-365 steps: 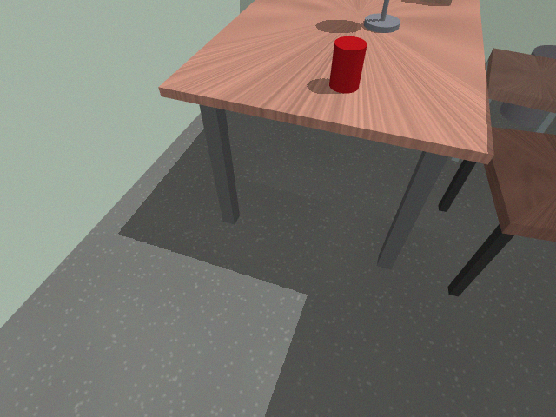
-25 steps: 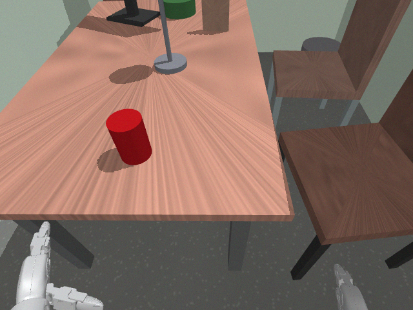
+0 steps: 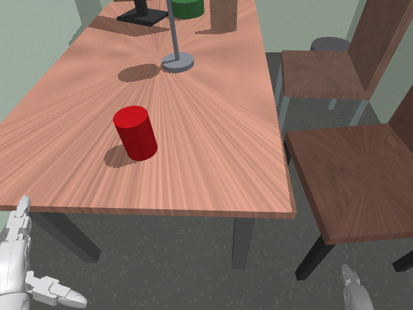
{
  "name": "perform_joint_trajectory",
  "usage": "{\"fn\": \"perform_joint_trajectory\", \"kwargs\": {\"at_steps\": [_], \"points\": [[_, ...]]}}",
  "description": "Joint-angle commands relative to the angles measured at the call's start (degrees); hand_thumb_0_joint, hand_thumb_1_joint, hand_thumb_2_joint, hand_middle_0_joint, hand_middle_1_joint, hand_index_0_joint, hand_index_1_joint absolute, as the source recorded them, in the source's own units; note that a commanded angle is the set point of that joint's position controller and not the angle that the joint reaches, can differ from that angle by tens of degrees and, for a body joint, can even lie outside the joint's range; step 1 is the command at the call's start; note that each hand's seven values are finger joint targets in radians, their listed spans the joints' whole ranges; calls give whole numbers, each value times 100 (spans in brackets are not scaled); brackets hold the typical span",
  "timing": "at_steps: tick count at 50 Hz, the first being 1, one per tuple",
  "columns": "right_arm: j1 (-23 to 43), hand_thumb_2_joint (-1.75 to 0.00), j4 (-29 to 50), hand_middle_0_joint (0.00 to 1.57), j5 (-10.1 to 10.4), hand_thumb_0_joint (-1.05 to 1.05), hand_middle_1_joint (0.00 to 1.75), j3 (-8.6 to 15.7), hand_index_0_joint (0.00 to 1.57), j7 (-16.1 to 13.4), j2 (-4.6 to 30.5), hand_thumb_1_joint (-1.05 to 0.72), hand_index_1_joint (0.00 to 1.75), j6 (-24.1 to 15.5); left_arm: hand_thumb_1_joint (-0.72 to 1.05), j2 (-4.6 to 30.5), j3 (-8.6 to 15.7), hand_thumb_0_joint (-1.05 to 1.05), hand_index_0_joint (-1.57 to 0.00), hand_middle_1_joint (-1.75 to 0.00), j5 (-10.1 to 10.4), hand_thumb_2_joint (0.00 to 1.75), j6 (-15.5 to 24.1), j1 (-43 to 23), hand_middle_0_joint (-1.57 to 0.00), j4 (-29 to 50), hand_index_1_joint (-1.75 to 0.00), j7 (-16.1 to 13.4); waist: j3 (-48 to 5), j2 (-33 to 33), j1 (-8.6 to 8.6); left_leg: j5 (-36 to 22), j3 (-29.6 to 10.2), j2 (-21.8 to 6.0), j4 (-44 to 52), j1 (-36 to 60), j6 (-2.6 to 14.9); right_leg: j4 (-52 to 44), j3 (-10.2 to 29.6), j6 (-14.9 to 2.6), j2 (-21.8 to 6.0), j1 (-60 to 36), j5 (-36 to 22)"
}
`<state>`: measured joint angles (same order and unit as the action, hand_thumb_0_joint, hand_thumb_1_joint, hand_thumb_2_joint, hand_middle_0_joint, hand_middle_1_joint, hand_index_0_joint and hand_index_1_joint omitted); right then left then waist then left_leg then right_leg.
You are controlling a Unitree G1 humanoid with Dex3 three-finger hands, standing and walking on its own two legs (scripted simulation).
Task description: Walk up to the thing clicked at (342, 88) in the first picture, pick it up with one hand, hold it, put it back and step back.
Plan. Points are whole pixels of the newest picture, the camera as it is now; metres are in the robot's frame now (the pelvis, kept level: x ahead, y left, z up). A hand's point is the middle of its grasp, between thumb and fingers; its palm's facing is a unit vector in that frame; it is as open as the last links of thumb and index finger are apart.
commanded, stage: rise first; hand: left
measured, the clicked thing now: (136, 134) +0.53 +0.24 +0.01
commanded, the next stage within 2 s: go down in 0.48 s
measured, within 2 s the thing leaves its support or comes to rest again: neither
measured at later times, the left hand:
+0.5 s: hand (40, 247) +0.19 +0.29 +0.09, palm faces +0.38 -0.81 -0.45, open 17.6 cm
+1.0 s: hand (27, 204) +0.25 +0.34 +0.11, palm faces +0.37 -0.89 -0.27, open 17.4 cm
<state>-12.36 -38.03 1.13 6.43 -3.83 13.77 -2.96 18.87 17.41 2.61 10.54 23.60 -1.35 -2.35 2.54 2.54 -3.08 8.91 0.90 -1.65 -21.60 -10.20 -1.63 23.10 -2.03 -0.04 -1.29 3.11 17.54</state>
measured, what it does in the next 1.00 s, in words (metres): stands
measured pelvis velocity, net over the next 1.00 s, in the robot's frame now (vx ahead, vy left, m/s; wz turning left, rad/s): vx -0.01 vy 0.01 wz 0.01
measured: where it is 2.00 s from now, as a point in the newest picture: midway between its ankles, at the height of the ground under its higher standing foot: outside the picture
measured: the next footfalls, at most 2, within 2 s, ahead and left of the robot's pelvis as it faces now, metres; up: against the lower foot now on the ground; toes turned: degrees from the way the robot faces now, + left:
none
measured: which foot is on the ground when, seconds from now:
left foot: down 0.00-1.00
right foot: down 0.00-1.00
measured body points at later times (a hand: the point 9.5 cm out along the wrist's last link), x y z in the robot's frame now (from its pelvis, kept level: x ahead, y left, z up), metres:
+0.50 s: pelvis +0.00 +0.01 +0.00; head +0.00 -0.01 +0.45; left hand +0.16 +0.33 +0.12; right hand +0.16 -0.26 -0.09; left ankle +0.03 +0.14 -0.74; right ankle -0.05 -0.11 -0.74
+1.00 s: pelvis -0.01 +0.01 -0.01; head -0.01 +0.00 +0.44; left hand +0.23 +0.38 +0.13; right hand +0.16 -0.25 -0.09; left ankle +0.03 +0.14 -0.74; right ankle -0.05 -0.11 -0.74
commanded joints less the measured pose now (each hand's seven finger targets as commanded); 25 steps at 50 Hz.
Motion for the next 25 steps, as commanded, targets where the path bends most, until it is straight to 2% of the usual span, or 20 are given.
{"fn": "perform_joint_trajectory", "kwargs": {"at_steps": [1, 2, 3, 5, 6, 7, 9, 10, 11, 12, 13, 15, 16, 17, 18, 19, 20, 23, 24, 25], "points": [[401, -4, 983, 5, 22, 0, 5, 434, 5, -52, 925, 50, 5, -352, -59, 1330, 779, 0, -6, -6, 43, 2, 444, -366, -6, 1289, -6, -103, -581, -119, 53, -992, 222, 167, 102, 796, 254, -448, -63, 56, 19, 640, -1576], [336, -4, 931, 5, 27, 0, 5, 334, 5, -30, 781, 50, 5, -364, -59, 1326, 847, 0, -6, -5, 39, 2, 466, -384, -6, 1282, -6, -90, -546, -160, 7, -968, 215, 157, 111, 787, 252, -441, -77, 51, 34, 620, -1515], [344, -4, 791, 5, 44, 0, 5, 209, 5, -4, 577, 50, 5, -349, -59, 1297, 799, 0, -6, -6, 36, 3, 499, -374, -6, 1304, -6, -82, -457, -43, -46, -958, 226, 173, 126, 742, 248, -443, -71, 41, 18, 658, -1504], [361, -5, 922, 5, 36, 0, 5, 494, 5, -38, 907, 49, 5, -385, -60, 1335, 865, 0, -5, -5, 50, 3, 514, -370, -6, 1324, -6, -92, -505, -123, 24, -913, 203, 154, 137, 775, 237, -435, -89, 31, 54, 672, -1421], [353, -5, 1031, 5, 34, 0, 5, 419, 5, -27, 826, 49, 5, -402, -60, 1301, 842, 0, -6, -5, 44, 3, 525, -367, -6, 1398, -6, -84, -508, -128, 24, -882, 203, 145, 142, 782, 239, -449, -90, 28, 59, 659, -1400], [431, -5, 1108, 5, 54, 0, 5, 189, 5, 9, 605, 49, 5, -415, -60, 1299, 858, 0, -6, -5, 44, 3, 555, -421, -6, 1454, -6, -76, -454, -91, -30, -804, 200, 151, 166, 740, 234, -467, -98, 15, 63, 664, -1289], [336, -5, 937, 5, 45, 0, 5, 463, 5, -9, 825, 49, 5, -428, -60, 1380, 945, 0, -6, -6, 64, 4, 607, -357, -6, 1474, -6, -91, -399, -49, -18, -740, 207, 159, 182, 704, 235, -487, -90, 15, 54, 668, -1235], [129, -5, 843, 5, 28, 0, 5, 495, 5, -14, 849, 49, 5, -433, -60, 1391, 947, 0, -6, -6, 51, 4, 592, -333, -6, 1385, -6, -84, -450, -104, 43, -786, 221, 170, 134, 751, 258, -490, -68, 41, 33, 675, -1329], [319, -5, 997, 5, 46, 0, 5, 299, 5, 16, 675, 49, 5, -448, -60, 1361, 921, 0, -6, -6, 56, 4, 608, -386, -6, 1468, -6, -71, -413, -65, -35, -788, 218, 178, 141, 697, 256, -491, -71, 37, 26, 666, -1313], [416, -5, 970, 5, 39, 0, 5, 353, 5, 14, 691, 49, 5, -462, -60, 1334, 914, 0, -5, -6, 49, 4, 647, -323, -6, 1557, -6, -76, -454, 5, -60, -840, 232, 188, 134, 701, 249, -463, -41, 43, 7, 647, -1388], [275, -5, 919, 5, 36, 0, 5, 416, 5, 7, 733, 51, 5, -456, -59, 1398, 959, 0, -5, -5, 42, 5, 659, -346, -5, 1584, -6, -78, -530, -64, -11, -952, 230, 182, 100, 753, 264, -440, -46, 59, 3, 630, -1555], [481, -5, 1235, 5, 41, 0, 5, 428, 5, 5, 836, 49, 5, -493, -61, 1339, 918, 0, -5, -6, 46, 5, 682, -346, -6, 1588, -7, -80, -628, -237, -5, -1019, 191, 155, 117, 797, 260, -419, -87, 50, 41, 534, -1588], [257, -5, 1065, 5, 36, 0, 5, 456, 5, 4, 814, 50, 5, -479, -60, 1411, 1018, 0, -5, -6, 44, 5, 680, -328, -6, 1548, -6, -81, -588, -164, 4, -1018, 200, 157, 100, 805, 261, -422, -84, 45, 40, 550, -1582], [291, -5, 967, 5, 41, 0, 5, 389, 5, 21, 751, 50, 5, -465, -61, 1395, 973, 0, -5, -5, 48, 5, 699, -359, -6, 1630, -6, -82, -471, 13, -46, -962, 209, 171, 128, 742, 239, -425, -87, 27, 38, 617, -1492], [201, -5, 1025, 5, 24, 0, 5, 594, 5, 4, 956, 50, 5, -477, -61, 1442, 1056, 0, -5, -5, 46, 6, 702, -318, -6, 1606, -6, -88, -560, -122, -14, -954, 194, 150, 134, 774, 239, -419, -100, 22, 60, 559, -1476], [336, -5, 1004, 5, 43, 0, 5, 431, 5, 25, 762, 49, 5, -474, -61, 1348, 930, 0, -5, -5, 48, 5, 723, -325, -6, 1693, -6, -82, -498, 0, -67, -940, 196, 160, 152, 740, 232, -417, -104, 9, 51, 584, -1442], [306, -6, 1166, 5, 37, 0, 5, 393, 5, 37, 724, 50, 5, -494, -61, 1351, 976, 0, -5, -5, 38, 6, 736, -306, -6, 1675, -6, -81, -588, -95, -40, -949, 210, 164, 121, 776, 247, -430, -86, 32, 42, 531, -1491], [276, -6, 1024, 5, 51, 0, 5, 468, 5, 30, 790, 49, 5, -485, -61, 1437, 1043, 0, -5, -5, 56, 6, 776, -369, -6, 1745, -7, -93, -452, 35, -38, -877, 202, 157, 176, 729, 230, -432, -98, 3, 57, 618, -1378], [108, -6, 1030, 5, 36, 0, 5, 480, 5, 31, 803, 49, 5, -498, -61, 1407, 1023, 0, -5, -6, 50, 6, 763, -379, -6, 1697, -7, -75, -470, -81, 16, -853, 206, 150, 157, 766, 240, -448, -99, 19, 64, 612, -1368], [246, -6, 1025, 5, 52, 0, 5, 405, 5, 43, 705, 50, 5, -495, -61, 1388, 1023, 0, -4, -5, 58, 6, 781, -338, -6, 1769, -6, -77, -439, -35, -67, -845, 203, 162, 176, 716, 236, -445, -108, 9, 55, 625, -1345]]}}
